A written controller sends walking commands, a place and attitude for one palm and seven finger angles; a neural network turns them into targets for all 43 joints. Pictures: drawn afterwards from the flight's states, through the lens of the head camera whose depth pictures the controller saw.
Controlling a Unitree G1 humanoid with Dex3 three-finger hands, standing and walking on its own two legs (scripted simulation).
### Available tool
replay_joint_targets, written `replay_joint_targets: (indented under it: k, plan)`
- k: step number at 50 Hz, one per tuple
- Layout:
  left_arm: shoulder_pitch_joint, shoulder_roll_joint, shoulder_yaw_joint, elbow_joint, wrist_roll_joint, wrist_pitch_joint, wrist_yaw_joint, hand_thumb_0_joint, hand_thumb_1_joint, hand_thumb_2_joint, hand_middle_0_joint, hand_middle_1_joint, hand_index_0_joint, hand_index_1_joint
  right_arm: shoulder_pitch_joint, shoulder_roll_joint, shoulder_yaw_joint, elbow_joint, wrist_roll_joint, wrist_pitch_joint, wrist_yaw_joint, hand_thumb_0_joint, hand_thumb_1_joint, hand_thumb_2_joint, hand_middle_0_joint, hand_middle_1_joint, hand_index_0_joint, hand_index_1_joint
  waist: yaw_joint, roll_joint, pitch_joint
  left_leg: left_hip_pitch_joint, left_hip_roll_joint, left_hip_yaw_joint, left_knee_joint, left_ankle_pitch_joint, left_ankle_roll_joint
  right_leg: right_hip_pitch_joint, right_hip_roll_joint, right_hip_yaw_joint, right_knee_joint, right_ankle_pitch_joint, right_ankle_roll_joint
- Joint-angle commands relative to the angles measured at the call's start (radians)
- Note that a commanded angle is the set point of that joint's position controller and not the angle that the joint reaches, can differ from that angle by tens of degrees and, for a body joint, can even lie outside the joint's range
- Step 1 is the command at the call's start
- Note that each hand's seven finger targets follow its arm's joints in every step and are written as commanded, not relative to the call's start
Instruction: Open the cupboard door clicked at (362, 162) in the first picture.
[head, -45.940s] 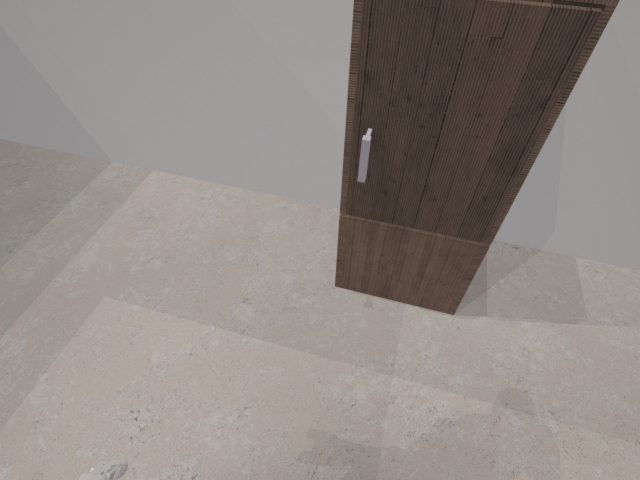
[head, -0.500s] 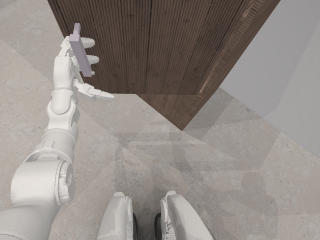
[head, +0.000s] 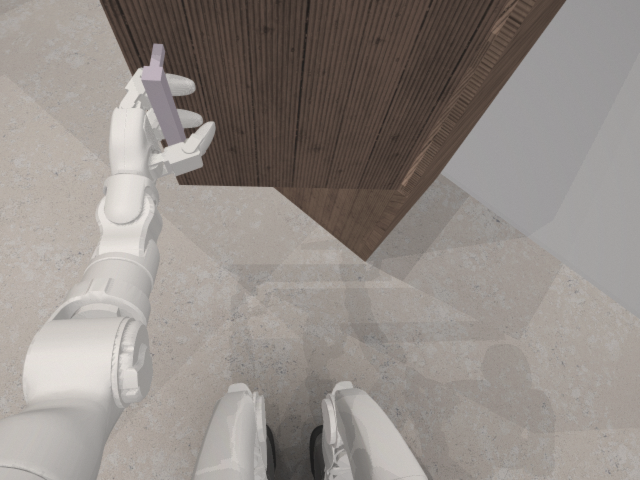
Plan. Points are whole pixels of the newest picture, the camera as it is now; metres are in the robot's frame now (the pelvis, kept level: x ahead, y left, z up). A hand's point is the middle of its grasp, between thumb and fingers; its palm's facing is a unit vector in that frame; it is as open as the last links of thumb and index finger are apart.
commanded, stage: close the thumb around the handle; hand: left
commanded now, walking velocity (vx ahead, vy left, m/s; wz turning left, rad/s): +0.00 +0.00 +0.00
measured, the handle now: (168, 102) +0.57 +0.15 +0.04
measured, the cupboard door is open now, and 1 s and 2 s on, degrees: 42 72 82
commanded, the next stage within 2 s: pull the door open along its arc in 0.20 s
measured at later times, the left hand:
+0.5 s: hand (188, 147) +0.51 +0.13 +0.03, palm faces -0.02 -1.00 -0.02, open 5.5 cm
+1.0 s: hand (245, 279) +0.34 +0.06 +0.04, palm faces +0.27 -0.96 +0.02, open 5.9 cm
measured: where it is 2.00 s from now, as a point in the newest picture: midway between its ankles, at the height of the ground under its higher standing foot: outside the picture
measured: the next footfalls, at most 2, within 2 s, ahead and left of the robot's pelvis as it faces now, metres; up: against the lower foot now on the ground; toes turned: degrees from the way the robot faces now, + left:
none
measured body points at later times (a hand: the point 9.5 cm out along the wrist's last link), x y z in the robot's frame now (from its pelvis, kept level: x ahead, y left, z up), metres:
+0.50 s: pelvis +0.00 +0.00 +0.00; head +0.16 +0.02 +0.42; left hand +0.50 +0.18 +0.03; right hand +0.03 -0.26 -0.11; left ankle +0.03 +0.07 -0.59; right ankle +0.01 -0.09 -0.59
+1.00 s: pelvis +0.02 -0.01 +0.02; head +0.12 +0.00 +0.46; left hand +0.32 +0.11 +0.04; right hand +0.20 -0.23 -0.09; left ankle +0.03 +0.07 -0.59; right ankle +0.01 -0.09 -0.59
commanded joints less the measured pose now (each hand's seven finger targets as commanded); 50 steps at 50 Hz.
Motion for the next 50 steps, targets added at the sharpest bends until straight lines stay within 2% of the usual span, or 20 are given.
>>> replay_joint_targets:
  k: [1,3,8,11,15,16,18,24,28,35,36,37,38,40,41,43,44,46,49,50]
  plan:
    - [-0.417,0.098,-0.018,-0.19,0.013,-0.062,-0.013,0.0,0.9,0.9,-0.4,-1.35,-0.4,-1.35,0.18,-0.187,-0.065,-0.033,-0.001,-0.009,-0.013,0.0,-0.9,-0.9,0.2,0.3,0.2,0.3,-0.046,0.099,-0.52,0.54,0.024,-0.142,-0.136,0.395,-0.046,0.146,-0.01,0.105,-0.166,0.33,0.035]
    - [-0.442,0.112,-0.009,-0.188,0.014,-0.062,-0.01,0.0,0.9,0.9,-0.4,-1.35,-0.4,-1.35,0.185,-0.187,-0.064,-0.033,-0.002,-0.011,-0.016,0.0,-0.9,-0.9,0.2,0.3,0.2,0.3,-0.057,0.081,-0.513,0.503,0.02,-0.135,-0.13,0.374,-0.038,0.163,-0.009,0.112,-0.167,0.33,0.036]
    - [-0.414,0.135,0.015,-0.21,0.009,-0.069,-0.019,0.0,0.9,0.9,-0.4,-1.35,-0.4,-1.35,0.184,-0.186,-0.064,-0.039,-0.002,-0.013,-0.017,0.0,-0.9,-0.9,0.2,0.3,0.2,0.3,-0.034,0.105,-0.559,0.527,0.019,-0.132,-0.13,0.41,-0.041,0.186,-0.01,0.112,-0.158,0.359,0.033]
    - [-0.422,0.097,-0.022,-0.209,0.014,-0.068,-0.021,0.0,0.9,0.9,-0.4,-1.35,-0.4,-1.35,0.179,-0.183,-0.064,-0.038,-0.002,-0.008,-0.015,0.0,-0.9,-0.9,0.2,0.3,0.2,0.3,-0.048,0.113,-0.52,0.548,0.026,-0.142,-0.136,0.407,-0.047,0.143,-0.01,0.103,-0.161,0.342,0.034]
    - [-0.442,0.086,-0.027,-0.216,0.015,-0.072,-0.011,0.0,0.9,0.9,-0.4,-1.35,-0.4,-1.35,0.181,-0.186,-0.069,-0.033,-0.004,-0.009,-0.013,0.0,-0.9,-0.9,0.2,0.3,0.2,0.3,-0.053,0.118,-0.538,0.566,0.027,-0.148,-0.131,0.416,-0.048,0.127,-0.011,0.103,-0.158,0.341,0.035]
    - [-0.418,0.176,0.042,-0.193,0.02,-0.069,-0.008,0.0,0.9,0.9,-0.4,-1.35,-0.4,-1.35,0.19,-0.194,-0.067,-0.029,-0.003,-0.007,-0.016,0.0,-0.9,-0.9,0.2,0.3,0.2,0.3,-0.034,0.102,-0.533,0.539,0.026,-0.14,-0.13,0.414,-0.047,0.157,-0.009,0.106,-0.157,0.346,0.033]
    - [-0.384,0.171,0.039,-0.216,0.019,-0.073,-0.018,0.0,0.9,0.9,-0.4,-1.35,-0.4,-1.35,0.187,-0.19,-0.064,-0.045,-0.003,-0.006,-0.017,0.0,-0.9,-0.9,0.2,0.3,0.2,0.3,-0.021,0.105,-0.566,0.539,0.022,-0.135,-0.133,0.439,-0.046,0.189,-0.009,0.111,-0.15,0.375,0.031]
    - [-0.2,0.115,0.027,-0.29,-0.018,-0.074,-0.041,0.0,0.9,0.9,-0.4,-1.35,-0.4,-1.35,0.152,-0.173,-0.066,-0.084,0.012,0.004,-0.009,0.0,-0.9,-0.9,0.2,0.3,0.2,0.3,0.026,0.091,-0.58,0.553,0.019,-0.11,-0.161,0.467,-0.05,0.27,-0.011,0.114,-0.164,0.43,0.034]
    - [-0.009,0.064,0.002,-0.395,-0.041,-0.074,-0.044,0.0,0.9,0.9,-0.4,-1.35,-0.4,-1.35,0.134,-0.162,-0.072,-0.119,0.023,0.007,-0.002,0.0,-0.9,-0.9,0.2,0.3,0.2,0.3,0.058,0.03,-0.568,0.525,0.012,-0.088,-0.189,0.468,-0.046,0.37,-0.012,0.125,-0.181,0.486,0.036]
    - [0.407,-0.089,-0.128,-0.668,-0.076,-0.063,-0.032,0.0,0.9,0.9,-0.4,-1.35,-0.4,-1.35,0.058,-0.138,-0.085,-0.183,0.041,0.003,0.009,0.0,-0.9,-0.9,0.2,0.3,0.2,0.3,0.113,-0.029,-0.479,0.536,0.007,-0.06,-0.235,0.457,-0.045,0.442,-0.024,0.127,-0.217,0.522,0.041]
    - [0.436,-0.142,-0.005,-0.734,-0.158,-0.067,0.113,0.0,0.9,0.9,-0.4,-1.35,-0.4,-1.35,0.023,-0.11,-0.078,-0.195,0.032,-0.012,0.003,0.0,-0.9,-0.9,0.2,0.3,0.2,0.3,0.181,-0.051,-0.462,0.523,0.005,-0.045,-0.258,0.453,-0.054,0.464,-0.022,0.111,-0.222,0.504,0.043]
    - [0.526,-0.205,-0.084,-0.724,-0.12,-0.057,0.188,0.0,0.9,0.9,-0.4,-1.35,-0.4,-1.35,0.009,-0.104,-0.075,-0.195,0.025,-0.021,0.009,0.0,-0.9,-0.9,0.2,0.3,0.2,0.3,0.166,-0.043,-0.426,0.521,0.004,-0.043,-0.26,0.434,-0.061,0.451,-0.022,0.11,-0.226,0.488,0.044]
    - [0.545,-0.233,-0.105,-0.755,-0.097,-0.059,0.251,0.0,0.9,0.9,-0.4,-1.35,-0.4,-1.35,0.008,-0.102,-0.073,-0.198,0.017,-0.027,0.013,0.0,-0.9,-0.9,0.2,0.3,0.2,0.3,0.16,-0.037,-0.401,0.527,0.008,-0.054,-0.259,0.45,-0.066,0.416,-0.023,0.096,-0.214,0.476,0.039]
    - [0.62,-0.231,-0.104,-0.8,-0.03,-0.078,0.368,0.0,0.9,0.9,-0.4,-1.35,-0.4,-1.35,-0.007,-0.092,-0.077,-0.19,-0.002,-0.031,0.021,0.0,-0.9,-0.9,0.2,0.3,0.2,0.3,0.176,-0.074,-0.414,0.517,0.006,-0.057,-0.25,0.449,-0.071,0.426,-0.028,0.103,-0.201,0.481,0.04]
    - [0.638,-0.263,-0.139,-0.827,0.015,-0.087,0.418,0.0,0.9,0.9,-0.4,-1.35,-0.4,-1.35,-0.022,-0.083,-0.074,-0.192,-0.012,-0.034,0.025,0.0,-0.9,-0.9,0.2,0.3,0.2,0.3,0.176,-0.057,-0.398,0.505,0.001,-0.052,-0.244,0.443,-0.07,0.418,-0.032,0.106,-0.194,0.484,0.038]
    - [0.692,-0.26,-0.155,-0.866,0.124,-0.101,0.525,0.0,0.9,0.9,-0.4,-1.35,-0.4,-1.35,-0.04,-0.073,-0.074,-0.193,-0.026,-0.039,0.03,0.0,-0.9,-0.9,0.2,0.3,0.2,0.3,0.195,-0.048,-0.407,0.498,-0.002,-0.063,-0.232,0.455,-0.072,0.414,-0.034,0.109,-0.171,0.488,0.03]
    - [0.725,-0.306,-0.21,-0.873,0.169,-0.099,0.549,0.0,0.9,0.9,-0.4,-1.35,-0.4,-1.35,-0.061,-0.062,-0.072,-0.192,-0.032,-0.042,0.031,0.0,-0.9,-0.9,0.2,0.3,0.2,0.3,0.19,-0.045,-0.421,0.51,-0.003,-0.061,-0.225,0.454,-0.072,0.407,-0.037,0.11,-0.168,0.49,0.03]
    - [0.796,-0.336,-0.225,-0.894,0.192,-0.085,0.579,0.0,0.9,0.9,-0.4,-1.35,-0.4,-1.35,-0.096,-0.048,-0.066,-0.201,-0.034,-0.056,0.021,0.0,-0.9,-0.9,0.2,0.3,0.2,0.3,0.201,-0.077,-0.405,0.497,-0.011,-0.057,-0.234,0.417,-0.07,0.437,-0.041,0.114,-0.183,0.476,0.027]
    - [0.92,-0.375,-0.266,-0.943,0.182,-0.058,0.583,0.0,0.9,0.9,-0.4,-1.35,-0.4,-1.35,-0.138,-0.024,-0.057,-0.213,-0.033,-0.076,-0.001,0.0,-0.9,-0.9,0.2,0.3,0.2,0.3,0.218,-0.113,-0.397,0.476,-0.023,-0.045,-0.248,0.366,-0.064,0.513,-0.049,0.139,-0.222,0.484,0.031]
    - [0.932,-0.394,-0.282,-0.963,0.174,-0.049,0.586,0.0,0.9,0.9,-0.4,-1.35,-0.4,-1.35,-0.149,-0.018,-0.054,-0.214,-0.032,-0.084,-0.007,0.0,-0.9,-0.9,0.2,0.3,0.2,0.3,0.212,-0.117,-0.383,0.476,-0.025,-0.044,-0.25,0.356,-0.063,0.519,-0.051,0.143,-0.233,0.487,0.034]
